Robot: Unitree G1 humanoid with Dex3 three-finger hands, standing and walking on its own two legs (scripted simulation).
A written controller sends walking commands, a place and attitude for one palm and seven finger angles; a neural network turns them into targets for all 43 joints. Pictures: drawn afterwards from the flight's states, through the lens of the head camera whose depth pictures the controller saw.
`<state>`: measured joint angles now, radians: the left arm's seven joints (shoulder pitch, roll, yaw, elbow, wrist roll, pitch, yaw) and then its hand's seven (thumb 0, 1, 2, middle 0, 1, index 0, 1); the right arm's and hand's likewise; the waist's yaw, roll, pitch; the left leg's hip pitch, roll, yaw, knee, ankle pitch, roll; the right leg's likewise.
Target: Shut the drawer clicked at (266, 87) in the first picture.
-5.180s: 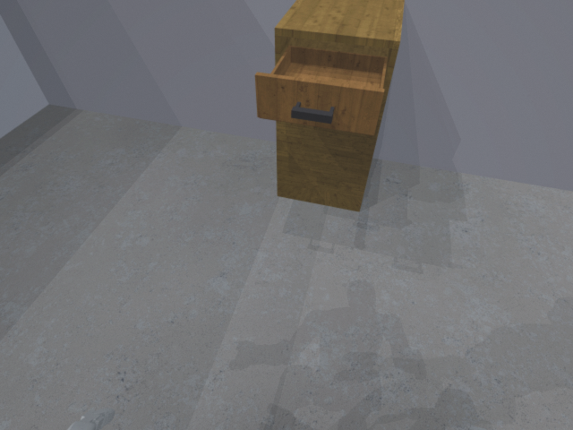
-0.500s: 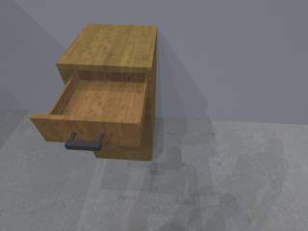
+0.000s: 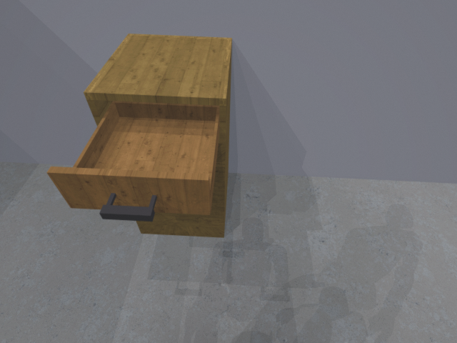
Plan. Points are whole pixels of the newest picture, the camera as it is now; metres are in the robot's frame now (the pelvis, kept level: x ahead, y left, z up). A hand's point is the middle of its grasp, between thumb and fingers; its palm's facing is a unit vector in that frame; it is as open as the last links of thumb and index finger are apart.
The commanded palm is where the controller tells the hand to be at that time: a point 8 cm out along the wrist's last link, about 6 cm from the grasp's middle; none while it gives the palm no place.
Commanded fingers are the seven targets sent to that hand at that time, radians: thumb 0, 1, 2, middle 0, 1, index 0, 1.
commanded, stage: come to a stop and stand still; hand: left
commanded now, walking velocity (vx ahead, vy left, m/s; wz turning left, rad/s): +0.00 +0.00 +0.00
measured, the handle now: (130, 205) +0.42 +0.27 -0.07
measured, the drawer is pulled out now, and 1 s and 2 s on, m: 0.29 0.29 0.29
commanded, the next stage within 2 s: look again from close up in 0.38 s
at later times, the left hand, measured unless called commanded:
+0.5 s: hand out of the picture -0.02 +0.18 -0.18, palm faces +0.06 -0.98 -0.17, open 7.4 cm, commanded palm none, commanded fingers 0.00 0.90 0.90 -0.20 -0.30 -0.20 -0.30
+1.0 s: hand out of the picture +0.03 +0.22 -0.17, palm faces +0.03 -0.98 -0.20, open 7.3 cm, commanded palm none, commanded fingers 0.00 0.90 0.90 -0.20 -0.30 -0.20 -0.30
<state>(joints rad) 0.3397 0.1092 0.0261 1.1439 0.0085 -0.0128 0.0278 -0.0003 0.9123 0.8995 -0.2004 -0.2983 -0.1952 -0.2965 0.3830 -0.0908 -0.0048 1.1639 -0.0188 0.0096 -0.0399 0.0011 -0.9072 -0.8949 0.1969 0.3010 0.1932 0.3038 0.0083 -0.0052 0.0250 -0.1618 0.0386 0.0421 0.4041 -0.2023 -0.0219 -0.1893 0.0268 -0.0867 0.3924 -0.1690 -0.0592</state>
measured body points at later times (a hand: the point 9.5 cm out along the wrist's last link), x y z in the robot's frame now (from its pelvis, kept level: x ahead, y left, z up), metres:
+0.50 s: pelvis +0.00 +0.02 +0.00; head +0.00 +0.02 +0.45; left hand -0.02 +0.23 -0.16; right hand -0.01 -0.18 -0.16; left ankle +0.01 +0.13 -0.74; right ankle +0.03 -0.08 -0.74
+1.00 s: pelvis +0.02 +0.04 +0.00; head +0.02 +0.04 +0.45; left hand +0.03 +0.27 -0.16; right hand +0.02 -0.17 -0.17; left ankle +0.01 +0.13 -0.74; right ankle +0.03 -0.08 -0.74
